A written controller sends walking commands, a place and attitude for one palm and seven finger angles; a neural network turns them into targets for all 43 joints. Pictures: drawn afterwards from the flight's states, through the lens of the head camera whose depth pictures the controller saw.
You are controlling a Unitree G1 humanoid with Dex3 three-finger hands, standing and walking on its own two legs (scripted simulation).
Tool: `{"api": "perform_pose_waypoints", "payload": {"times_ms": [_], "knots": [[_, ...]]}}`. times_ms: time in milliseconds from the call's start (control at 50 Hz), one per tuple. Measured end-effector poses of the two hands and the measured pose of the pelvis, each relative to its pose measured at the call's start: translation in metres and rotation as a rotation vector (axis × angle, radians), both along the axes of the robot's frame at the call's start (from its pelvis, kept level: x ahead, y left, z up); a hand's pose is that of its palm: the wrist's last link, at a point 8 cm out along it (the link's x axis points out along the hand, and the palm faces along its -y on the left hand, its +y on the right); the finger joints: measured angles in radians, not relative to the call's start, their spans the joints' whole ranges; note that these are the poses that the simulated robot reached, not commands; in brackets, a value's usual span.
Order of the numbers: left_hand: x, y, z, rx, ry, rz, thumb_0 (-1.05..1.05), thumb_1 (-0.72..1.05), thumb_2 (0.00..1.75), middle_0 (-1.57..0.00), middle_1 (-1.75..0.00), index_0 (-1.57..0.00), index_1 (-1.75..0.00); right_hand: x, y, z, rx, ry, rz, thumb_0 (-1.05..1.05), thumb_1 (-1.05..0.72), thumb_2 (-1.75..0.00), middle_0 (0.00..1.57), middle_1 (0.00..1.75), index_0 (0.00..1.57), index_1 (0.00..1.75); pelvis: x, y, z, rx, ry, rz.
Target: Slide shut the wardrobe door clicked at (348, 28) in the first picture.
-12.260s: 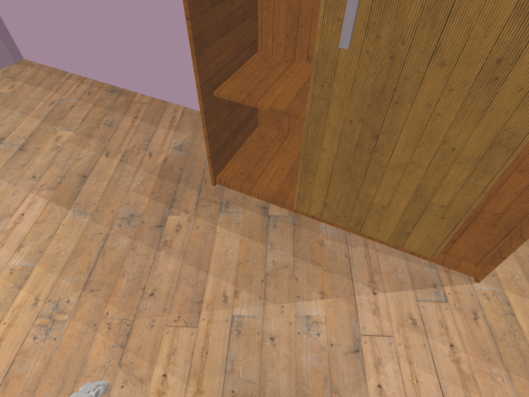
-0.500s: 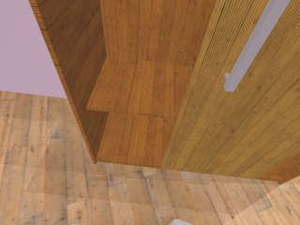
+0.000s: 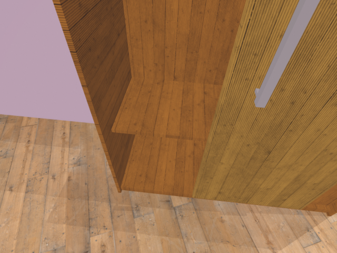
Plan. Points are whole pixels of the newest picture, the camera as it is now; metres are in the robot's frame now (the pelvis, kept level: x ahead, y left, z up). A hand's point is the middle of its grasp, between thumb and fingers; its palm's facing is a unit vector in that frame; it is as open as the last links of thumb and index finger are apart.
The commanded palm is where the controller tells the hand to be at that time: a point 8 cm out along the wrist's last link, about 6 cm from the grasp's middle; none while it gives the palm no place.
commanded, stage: come to a stop and stand still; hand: right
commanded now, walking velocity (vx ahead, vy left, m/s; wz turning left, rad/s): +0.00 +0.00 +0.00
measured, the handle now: (278, 55) +0.54 -0.23 +0.23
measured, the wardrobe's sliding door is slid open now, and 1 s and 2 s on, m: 0.45 0.45 0.45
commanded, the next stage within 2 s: look again from close up in 0.78 s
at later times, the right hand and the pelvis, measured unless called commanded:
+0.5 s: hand out of the picture -0.03 -0.19 -0.19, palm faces +0.05 +0.99 -0.16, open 7.4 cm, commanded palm none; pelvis -0.01 -0.03 -0.01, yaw +0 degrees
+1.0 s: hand out of the picture -0.05 -0.19 -0.19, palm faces +0.06 +0.99 -0.14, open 7.4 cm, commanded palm none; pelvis -0.02 -0.04 -0.01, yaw +0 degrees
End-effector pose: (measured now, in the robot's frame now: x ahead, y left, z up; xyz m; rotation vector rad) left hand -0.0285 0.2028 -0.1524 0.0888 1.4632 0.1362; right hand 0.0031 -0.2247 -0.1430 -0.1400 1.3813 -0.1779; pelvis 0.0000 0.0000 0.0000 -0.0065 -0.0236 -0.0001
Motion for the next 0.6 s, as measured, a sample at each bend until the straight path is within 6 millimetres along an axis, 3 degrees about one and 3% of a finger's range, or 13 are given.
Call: {"api": "perform_pose_waypoints", "payload": {"times_ms": [140, 240, 380, 600], "knots": [[-0.006, -0.004, 0.0, 0.0, 0.013, 0.002, 0.0, 0.91, 0.9, -0.2, -0.3, -0.19, -0.3, -0.028, 0.011, -0.004, 0.025, 0.063, -0.018, 0.0, -0.91, -0.89, 0.2, 0.3, 0.2, 0.3, 0.001, -0.003, -0.001, 0.005, 0.003, 0.005], [0.006, -0.005, -0.004, 0.02, -0.065, -0.005, 0.0, 0.91, 0.9, -0.2, -0.3, -0.19, -0.3, -0.041, 0.012, -0.009, 0.038, 0.065, 0.002, 0.0, -0.91, -0.89, 0.2, 0.3, 0.2, 0.3, -0.006, -0.013, -0.007, 0.014, -0.004, -0.001], [0.019, -0.014, -0.003, 0.037, -0.127, -0.032, 0.01, 0.92, 0.9, -0.2, -0.3, -0.19, -0.3, -0.04, 0.0, -0.015, 0.052, 0.025, -0.003, 0.0, -0.91, -0.89, 0.2, 0.3, 0.2, 0.3, -0.01, -0.026, -0.009, 0.007, -0.008, -0.006], [0.009, -0.029, 0.001, 0.039, -0.126, -0.031, 0.01, 0.92, 0.9, -0.2, -0.3, -0.19, -0.3, -0.035, -0.023, -0.014, 0.039, -0.017, -0.004, 0.0, -0.91, -0.89, 0.2, 0.3, 0.2, 0.3, -0.015, -0.039, -0.008, 0.005, -0.011, -0.007]]}}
